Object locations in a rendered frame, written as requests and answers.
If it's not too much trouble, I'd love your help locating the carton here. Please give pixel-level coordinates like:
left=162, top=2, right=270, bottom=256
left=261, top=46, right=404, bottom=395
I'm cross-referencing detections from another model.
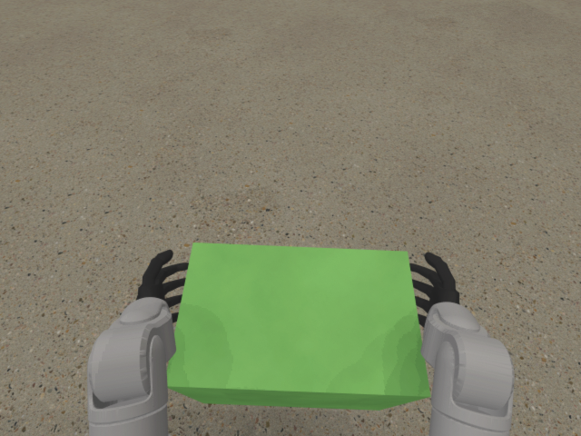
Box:
left=167, top=243, right=431, bottom=411

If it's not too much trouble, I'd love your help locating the right robot forearm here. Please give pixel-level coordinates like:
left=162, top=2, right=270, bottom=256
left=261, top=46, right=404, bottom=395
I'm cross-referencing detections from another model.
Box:
left=420, top=302, right=515, bottom=436

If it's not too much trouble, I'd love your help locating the robot left hand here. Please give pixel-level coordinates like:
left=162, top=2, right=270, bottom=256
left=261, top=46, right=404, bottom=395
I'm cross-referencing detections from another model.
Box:
left=136, top=250, right=189, bottom=323

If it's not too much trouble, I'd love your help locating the robot right hand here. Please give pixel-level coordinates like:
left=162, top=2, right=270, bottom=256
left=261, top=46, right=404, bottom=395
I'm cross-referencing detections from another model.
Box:
left=409, top=252, right=459, bottom=328

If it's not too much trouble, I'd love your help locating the left robot forearm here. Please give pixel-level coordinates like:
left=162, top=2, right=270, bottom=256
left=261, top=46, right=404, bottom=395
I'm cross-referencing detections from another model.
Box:
left=87, top=297, right=176, bottom=436

